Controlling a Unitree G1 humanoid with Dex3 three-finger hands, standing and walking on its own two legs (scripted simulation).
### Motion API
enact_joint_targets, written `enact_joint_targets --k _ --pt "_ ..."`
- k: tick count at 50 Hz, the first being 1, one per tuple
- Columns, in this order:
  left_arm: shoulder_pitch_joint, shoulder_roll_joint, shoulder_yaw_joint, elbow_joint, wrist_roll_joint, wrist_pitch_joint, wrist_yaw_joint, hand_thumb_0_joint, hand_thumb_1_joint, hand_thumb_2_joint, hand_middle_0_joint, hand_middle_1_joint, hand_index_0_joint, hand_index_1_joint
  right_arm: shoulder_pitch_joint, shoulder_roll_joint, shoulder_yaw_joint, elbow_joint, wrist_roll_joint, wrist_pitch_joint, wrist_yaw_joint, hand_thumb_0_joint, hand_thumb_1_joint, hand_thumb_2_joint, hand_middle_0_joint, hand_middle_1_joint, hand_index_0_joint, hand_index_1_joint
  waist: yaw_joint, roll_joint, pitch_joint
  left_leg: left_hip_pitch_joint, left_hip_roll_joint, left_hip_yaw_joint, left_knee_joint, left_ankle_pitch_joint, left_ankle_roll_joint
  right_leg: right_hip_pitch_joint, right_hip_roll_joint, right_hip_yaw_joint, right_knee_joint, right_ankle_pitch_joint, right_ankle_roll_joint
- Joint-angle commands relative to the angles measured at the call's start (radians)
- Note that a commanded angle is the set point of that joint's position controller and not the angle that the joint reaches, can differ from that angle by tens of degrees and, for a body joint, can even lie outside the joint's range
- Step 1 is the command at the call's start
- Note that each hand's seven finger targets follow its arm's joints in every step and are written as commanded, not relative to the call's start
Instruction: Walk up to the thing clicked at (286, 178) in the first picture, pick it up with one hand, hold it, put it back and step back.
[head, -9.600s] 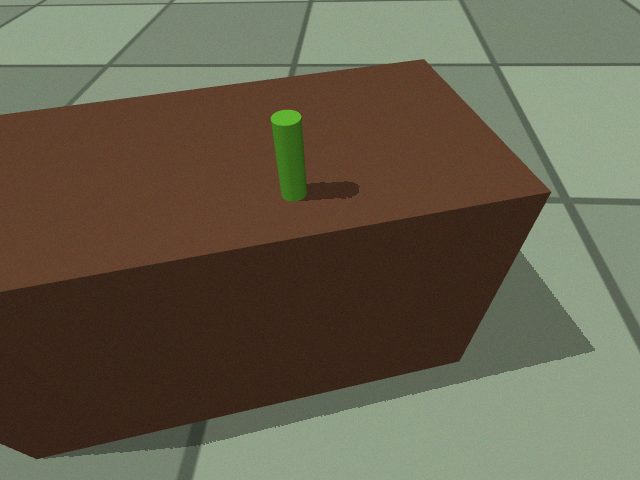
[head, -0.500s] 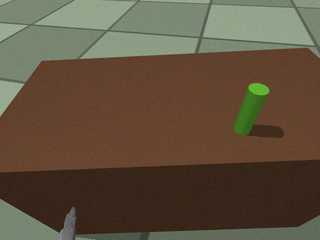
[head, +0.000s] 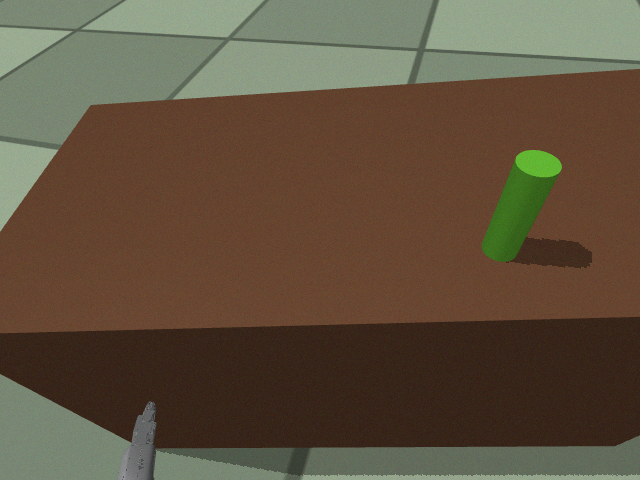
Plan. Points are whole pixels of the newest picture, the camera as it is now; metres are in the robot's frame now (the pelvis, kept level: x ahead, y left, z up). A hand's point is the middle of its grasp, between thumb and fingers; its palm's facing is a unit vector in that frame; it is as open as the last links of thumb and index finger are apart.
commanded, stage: go down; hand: right
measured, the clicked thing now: (516, 211) +0.46 -0.24 +0.07
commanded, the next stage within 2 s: approach in 1.38 s
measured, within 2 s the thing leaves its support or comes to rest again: neither
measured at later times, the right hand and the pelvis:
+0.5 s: hand out of the picture +0.35 -0.42 +0.16, palm faces +0.26 +0.97 +0.01, open 17.7 cm; pelvis +0.00 +0.00 -0.01, yaw +0 degrees
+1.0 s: hand out of the picture +0.37 -0.42 +0.17, palm faces +0.26 +0.97 +0.01, open 17.6 cm; pelvis +0.00 -0.01 -0.01, yaw +1 degrees
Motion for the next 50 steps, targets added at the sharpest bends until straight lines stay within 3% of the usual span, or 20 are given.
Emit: enact_joint_targets --k 1,2,4,6,10,13,14,18,19,20,24,26,28,31,32,33,37,43,45,50 --pt "-0.016 0.16 0.068 -0.058 -0.002 -0.041 0.015 0.0 -0.57 0.063 -0.057 -0.053 -0.051 -0.059 -0.337 -0.428 -0.05 -0.218 0.029 -0.063 0.012 0.0 0.563 -0.07 0.033 0.056 0.042 0.056 0.007 -0.226 -0.259 0.041 -0.03 0.013 -0.021 0.252 0.044 0.179 0.02 -0.011 -0.05 0.355 -0.02" --pt "-0.023 0.156 0.057 -0.085 -0.001 -0.044 0.014 0.0 -0.573 0.066 -0.055 -0.052 -0.048 -0.059 -0.364 -0.447 -0.067 -0.25 0.031 -0.063 0.013 0.0 0.564 -0.069 0.033 0.056 0.041 0.056 0.003 -0.229 -0.298 0.053 -0.029 0.011 -0.018 0.259 0.046 0.188 0.022 -0.011 -0.052 0.351 -0.021" --pt "-0.071 0.211 0.097 -0.169 -0.003 -0.056 0.021 0.0 -0.566 0.061 -0.055 -0.053 -0.05 -0.057 -0.335 -0.449 -0.069 -0.213 0.031 -0.06 0.011 0.0 0.571 -0.067 0.033 0.056 0.042 0.056 0.014 -0.179 -0.292 0.065 -0.032 0.019 -0.02 0.241 0.044 0.175 0.019 -0.006 -0.059 0.31 -0.023" --pt "-0.022 0.171 0.061 -0.136 -0.002 -0.048 0.017 0.0 -0.563 0.058 -0.054 -0.052 -0.051 -0.056 -0.338 -0.453 -0.075 -0.186 0.023 -0.053 0.01 0.0 0.575 -0.069 0.031 0.058 0.039 0.058 0.008 -0.195 -0.311 0.063 -0.031 0.018 -0.013 0.276 0.044 0.195 0.021 -0.007 -0.038 0.381 -0.019" --pt "-0.068 0.175 0.056 -0.22 -0.003 -0.052 0.017 0.0 -0.561 0.059 -0.053 -0.053 -0.05 -0.056 -0.323 -0.458 -0.08 -0.138 0.019 -0.048 0.006 0.0 0.593 -0.064 0.03 0.056 0.039 0.056 0.004 -0.137 -0.281 0.069 -0.031 0.022 -0.005 0.273 0.043 0.144 0.02 -0.007 -0.033 0.364 -0.023" --pt "-0.016 0.169 0.058 -0.194 -0.002 -0.047 0.013 0.0 -0.565 0.064 -0.052 -0.051 -0.048 -0.056 -0.337 -0.477 -0.077 -0.146 0.003 -0.049 0.003 0.0 0.611 -0.066 0.027 0.058 0.038 0.058 0.002 -0.175 -0.273 0.063 -0.029 0.017 -0.008 0.247 0.047 0.134 0.022 -0.012 -0.043 0.319 -0.022" --pt "-0.021 0.145 0.026 -0.216 -0.002 -0.049 0.011 0.0 -0.563 0.062 -0.052 -0.051 -0.049 -0.055 -0.342 -0.488 -0.085 -0.148 0.008 -0.054 0.004 0.0 0.601 -0.063 0.031 0.057 0.041 0.057 0.003 -0.17 -0.276 0.074 -0.028 0.018 -0.007 0.254 0.046 0.13 0.023 -0.013 -0.037 0.325 -0.022" --pt "0.005 0.192 0.082 -0.192 0.001 -0.048 0.014 0.0 -0.566 0.066 -0.052 -0.054 -0.048 -0.058 -0.355 -0.52 -0.097 -0.156 0.004 -0.052 0.004 0.0 0.595 -0.061 0.032 0.055 0.04 0.055 0.015 -0.229 -0.313 0.034 -0.032 0.016 0.006 0.274 0.049 0.189 0.015 -0.008 -0.016 0.425 -0.013" --pt "0.041 0.191 0.078 -0.155 0.003 -0.045 0.012 0.0 -0.563 0.063 -0.05 -0.053 -0.047 -0.057 -0.384 -0.528 -0.099 -0.165 0.001 -0.052 0.002 0.0 0.597 -0.06 0.032 0.055 0.04 0.055 0.019 -0.241 -0.306 0.014 -0.033 0.015 0.005 0.263 0.05 0.189 0.014 -0.007 -0.012 0.418 -0.012" --pt "-0.032 0.171 0.052 -0.214 0.001 -0.052 0.008 0.0 -0.567 0.066 -0.051 -0.053 -0.046 -0.058 -0.382 -0.505 -0.082 -0.148 -0.001 -0.052 0.0 0.0 0.582 -0.058 0.038 0.054 0.044 0.054 0.013 -0.22 -0.287 0.024 -0.032 0.017 0.004 0.25 0.049 0.165 0.015 -0.008 -0.015 0.388 -0.015" --pt "-0.031 0.17 0.053 -0.165 0.003 -0.054 0.01 0.0 -0.564 0.064 -0.05 -0.051 -0.047 -0.055 -0.426 -0.52 -0.082 -0.154 -0.007 -0.058 0.002 0.0 0.611 -0.064 0.03 0.058 0.041 0.058 0.017 -0.22 -0.313 0.024 -0.031 0.013 0.012 0.233 0.049 0.147 0.015 -0.006 -0.015 0.323 -0.02" --pt "-0.067 0.173 0.039 -0.241 0.003 -0.064 0.013 0.0 -0.563 0.063 -0.051 -0.051 -0.047 -0.055 -0.419 -0.517 -0.078 -0.132 -0.01 -0.058 0.002 0.0 0.6 -0.063 0.034 0.057 0.043 0.057 0.023 -0.193 -0.32 0.041 -0.03 0.013 0.008 0.229 0.047 0.133 0.018 -0.009 -0.015 0.29 -0.022" --pt "-0.044 0.167 0.026 -0.236 0.003 -0.06 0.014 0.0 -0.561 0.06 -0.05 -0.052 -0.048 -0.054 -0.42 -0.525 -0.076 -0.116 -0.011 -0.054 0.005 0.0 0.594 -0.065 0.033 0.057 0.041 0.057 0.019 -0.212 -0.324 0.025 -0.035 0.022 0.014 0.232 0.05 0.152 0.012 -0.001 -0.013 0.348 -0.012" --pt "0.043 0.208 0.072 -0.225 0.005 -0.052 0.018 0.0 -0.564 0.062 -0.049 -0.051 -0.046 -0.055 -0.427 -0.551 -0.092 -0.105 -0.009 -0.05 0.01 0.0 0.567 -0.058 0.04 0.053 0.044 0.053 0.034 -0.229 -0.346 0.003 -0.04 0.029 0.019 0.243 0.051 0.194 0.005 0.007 -0.003 0.434 -0.006" --pt "0.063 0.183 0.046 -0.221 0.007 -0.05 0.013 0.0 -0.562 0.061 -0.05 -0.052 -0.047 -0.055 -0.414 -0.546 -0.087 -0.074 -0.013 -0.045 0.01 0.0 0.577 -0.061 0.037 0.054 0.043 0.054 0.034 -0.223 -0.313 -0.002 -0.039 0.027 0.016 0.246 0.05 0.176 0.008 0.003 0.004 0.435 -0.007" --pt "0.069 0.186 0.055 -0.214 0.006 -0.048 0.012 0.0 -0.566 0.064 -0.05 -0.052 -0.046 -0.056 -0.423 -0.554 -0.092 -0.099 -0.018 -0.043 0.006 0.0 0.573 -0.063 0.038 0.055 0.044 0.055 0.025 -0.235 -0.34 0.013 -0.037 0.025 0.021 0.267 0.051 0.186 0.011 0.0 0.008 0.456 -0.007" --pt "0.036 0.164 0.043 -0.228 0.008 -0.053 0.002 0.0 -0.563 0.062 -0.05 -0.05 -0.046 -0.054 -0.426 -0.515 -0.058 -0.055 -0.031 -0.036 0.001 0.0 0.598 -0.067 0.031 0.058 0.04 0.058 0.037 -0.187 -0.289 0.02 -0.032 0.017 0.024 0.282 0.048 0.112 0.017 -0.01 0.011 0.384 -0.016" --pt "0.004 0.17 0.037 -0.259 0.006 -0.051 -0.004 0.0 -0.558 0.061 -0.049 -0.051 -0.047 -0.054 -0.455 -0.56 -0.079 -0.102 -0.032 -0.059 0.0 0.0 0.586 -0.063 0.04 0.058 0.046 0.057 0.015 -0.24 -0.325 0.006 -0.036 0.021 0.031 0.24 0.053 0.149 0.011 -0.002 0.014 0.393 -0.008" --pt "0.013 0.163 0.031 -0.255 0.007 -0.052 -0.002 0.0 -0.557 0.061 -0.048 -0.051 -0.046 -0.053 -0.489 -0.569 -0.093 -0.113 -0.027 -0.062 0.001 0.0 0.572 -0.065 0.04 0.057 0.045 0.057 0.026 -0.252 -0.373 -0.006 -0.04 0.023 0.035 0.251 0.053 0.185 0.006 0.004 0.023 0.452 -0.003" --pt "0.005 0.171 0.04 -0.267 0.005 -0.05 0.004 0.0 -0.551 0.052 -0.05 -0.05 -0.05 -0.05 -0.455 -0.559 -0.073 -0.057 -0.041 -0.049 -0.005 0.0 0.559 -0.073 0.04 0.061 0.046 0.061 0.029 -0.221 -0.305 0.015 -0.032 0.013 0.023 0.204 0.053 0.1 0.018 -0.012 -0.001 0.273 -0.018"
